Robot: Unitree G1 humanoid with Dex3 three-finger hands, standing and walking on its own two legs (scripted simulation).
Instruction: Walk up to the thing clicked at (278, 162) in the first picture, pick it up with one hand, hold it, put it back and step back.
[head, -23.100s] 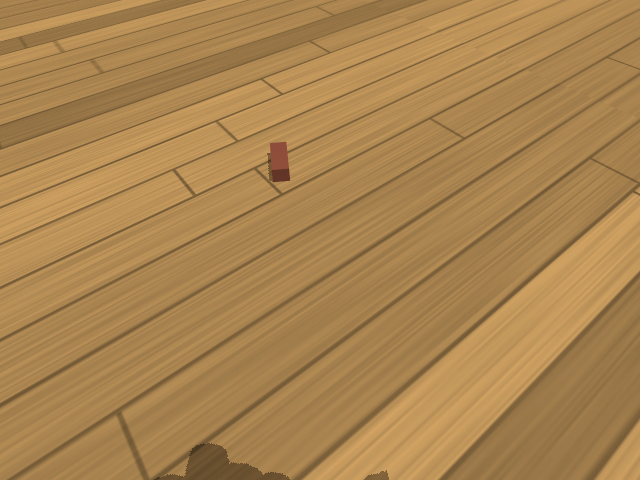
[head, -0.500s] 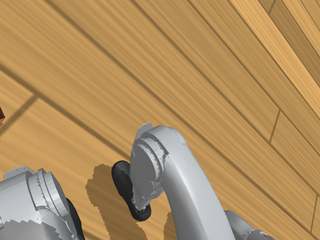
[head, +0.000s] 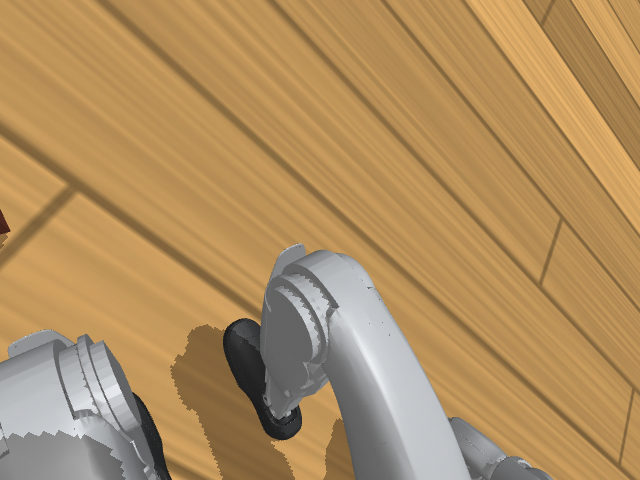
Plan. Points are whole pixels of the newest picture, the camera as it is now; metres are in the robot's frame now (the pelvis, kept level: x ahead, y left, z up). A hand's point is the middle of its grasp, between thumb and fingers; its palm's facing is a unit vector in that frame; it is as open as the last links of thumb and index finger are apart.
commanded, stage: close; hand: left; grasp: from above
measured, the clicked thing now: out of the picture +0.45 +0.33 -0.27
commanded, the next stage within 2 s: settle in 0.06 s
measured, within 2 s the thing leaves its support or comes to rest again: leaves its support in 0.46 s
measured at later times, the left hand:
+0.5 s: hand out of the picture +0.45 +0.34 -0.23, palm faces -0.41 -0.15 -0.90, open 11.3 cm
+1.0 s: hand out of the picture +0.43 +0.34 -0.14, palm faces -0.45 -0.09 -0.89, open 11.2 cm
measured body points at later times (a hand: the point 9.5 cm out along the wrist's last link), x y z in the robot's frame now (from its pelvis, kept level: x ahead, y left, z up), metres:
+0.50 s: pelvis +0.00 +0.00 +0.00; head +0.27 +0.13 +0.33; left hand +0.47 +0.34 -0.18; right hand +0.05 -0.25 -0.05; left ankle +0.07 +0.11 -0.28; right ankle +0.12 -0.09 -0.28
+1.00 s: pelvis +0.00 -0.01 +0.03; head +0.23 +0.10 +0.40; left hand +0.45 +0.34 -0.09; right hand +0.10 -0.27 -0.06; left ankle +0.07 +0.11 -0.28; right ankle +0.12 -0.09 -0.28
